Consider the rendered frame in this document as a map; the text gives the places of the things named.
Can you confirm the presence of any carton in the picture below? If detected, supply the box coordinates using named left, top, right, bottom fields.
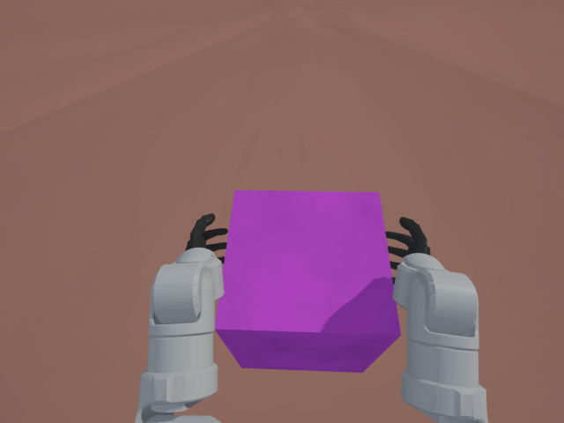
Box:
left=215, top=190, right=401, bottom=373

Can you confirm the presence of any left robot hand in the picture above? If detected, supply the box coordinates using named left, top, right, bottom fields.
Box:
left=185, top=213, right=228, bottom=263

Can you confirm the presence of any right robot forearm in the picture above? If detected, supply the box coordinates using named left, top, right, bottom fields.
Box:
left=392, top=253, right=488, bottom=423

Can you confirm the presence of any right robot hand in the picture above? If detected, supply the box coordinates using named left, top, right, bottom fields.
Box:
left=385, top=217, right=431, bottom=285

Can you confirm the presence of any left robot forearm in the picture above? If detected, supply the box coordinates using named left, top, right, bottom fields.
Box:
left=135, top=248, right=224, bottom=423

